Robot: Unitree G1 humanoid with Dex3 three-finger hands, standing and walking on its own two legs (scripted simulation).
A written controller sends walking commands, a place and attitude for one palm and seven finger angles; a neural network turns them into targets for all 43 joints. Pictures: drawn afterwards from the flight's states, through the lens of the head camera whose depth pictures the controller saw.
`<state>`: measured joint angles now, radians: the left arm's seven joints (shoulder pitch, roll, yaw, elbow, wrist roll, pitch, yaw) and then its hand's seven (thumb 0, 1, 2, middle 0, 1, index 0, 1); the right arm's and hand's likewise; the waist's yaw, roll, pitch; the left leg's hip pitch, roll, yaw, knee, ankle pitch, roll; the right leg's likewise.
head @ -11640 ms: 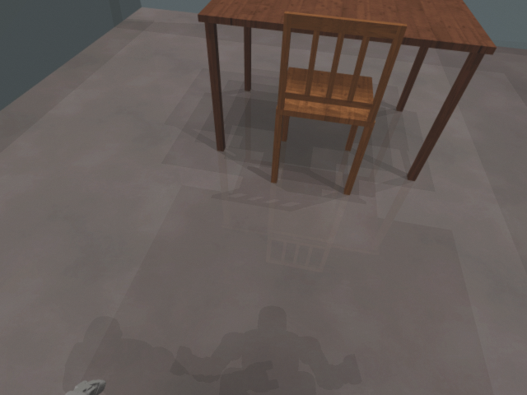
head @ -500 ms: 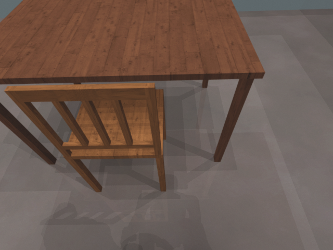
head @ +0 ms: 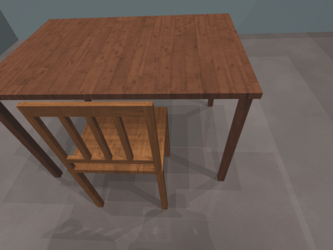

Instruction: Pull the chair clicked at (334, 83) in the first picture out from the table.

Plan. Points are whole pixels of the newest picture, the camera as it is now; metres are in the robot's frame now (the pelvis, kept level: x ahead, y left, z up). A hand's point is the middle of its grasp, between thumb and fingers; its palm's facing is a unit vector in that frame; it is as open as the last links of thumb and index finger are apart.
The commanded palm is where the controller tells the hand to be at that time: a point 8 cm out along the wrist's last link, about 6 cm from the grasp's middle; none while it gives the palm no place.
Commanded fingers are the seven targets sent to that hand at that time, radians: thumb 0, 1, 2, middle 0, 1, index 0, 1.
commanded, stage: look again from close up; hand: left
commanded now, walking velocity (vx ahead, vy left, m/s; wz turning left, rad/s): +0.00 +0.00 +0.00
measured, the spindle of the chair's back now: (100, 139) +0.50 +0.28 -0.09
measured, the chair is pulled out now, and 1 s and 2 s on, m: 0.00 0.00 0.00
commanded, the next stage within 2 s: shuffle to correct the standing spot in 1.06 s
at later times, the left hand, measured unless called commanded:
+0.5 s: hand out of the picture -0.02 +0.16 -0.17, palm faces +0.05 -0.98 -0.19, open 7.3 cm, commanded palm none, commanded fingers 0.00 0.90 0.90 -0.20 -0.30 -0.20 -0.30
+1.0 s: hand out of the picture -0.02 +0.17 -0.17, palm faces +0.05 -0.98 -0.18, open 7.4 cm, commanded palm none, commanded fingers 0.00 0.90 0.90 -0.20 -0.30 -0.20 -0.30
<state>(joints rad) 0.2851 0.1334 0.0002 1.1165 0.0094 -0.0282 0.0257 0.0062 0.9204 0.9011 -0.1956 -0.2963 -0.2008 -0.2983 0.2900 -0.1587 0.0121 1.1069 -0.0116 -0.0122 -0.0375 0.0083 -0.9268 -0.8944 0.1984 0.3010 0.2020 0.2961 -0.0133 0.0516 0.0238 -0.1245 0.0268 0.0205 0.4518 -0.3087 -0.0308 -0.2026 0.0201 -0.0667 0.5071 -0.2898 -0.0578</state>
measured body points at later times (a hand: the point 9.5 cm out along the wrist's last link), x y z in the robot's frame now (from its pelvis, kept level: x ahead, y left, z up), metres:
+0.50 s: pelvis -0.01 +0.00 +0.00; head +0.00 -0.01 +0.45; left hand -0.02 +0.22 -0.15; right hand -0.04 -0.20 -0.17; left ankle -0.04 +0.14 -0.74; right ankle -0.01 -0.08 -0.74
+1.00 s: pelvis -0.01 +0.02 +0.00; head +0.00 +0.01 +0.45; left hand -0.02 +0.23 -0.15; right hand -0.04 -0.18 -0.17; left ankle -0.04 +0.14 -0.74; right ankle -0.01 -0.08 -0.74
